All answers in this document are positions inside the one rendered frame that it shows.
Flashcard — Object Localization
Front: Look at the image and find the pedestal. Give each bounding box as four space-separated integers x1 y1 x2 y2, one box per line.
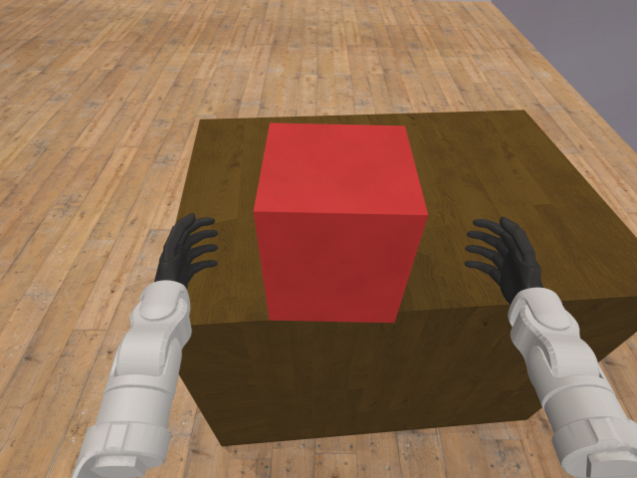
175 110 637 446

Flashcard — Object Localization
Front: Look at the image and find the carton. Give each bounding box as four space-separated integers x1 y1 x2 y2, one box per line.
254 122 428 323

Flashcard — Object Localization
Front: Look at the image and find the robot left forearm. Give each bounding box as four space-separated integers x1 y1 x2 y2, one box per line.
71 280 192 478

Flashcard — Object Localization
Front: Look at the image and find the left robot hand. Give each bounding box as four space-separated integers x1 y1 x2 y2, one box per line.
154 213 218 290

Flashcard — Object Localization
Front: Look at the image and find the right robot hand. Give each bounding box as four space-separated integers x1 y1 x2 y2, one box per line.
465 217 543 304

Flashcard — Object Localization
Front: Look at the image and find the robot right forearm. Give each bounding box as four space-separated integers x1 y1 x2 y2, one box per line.
508 288 637 478

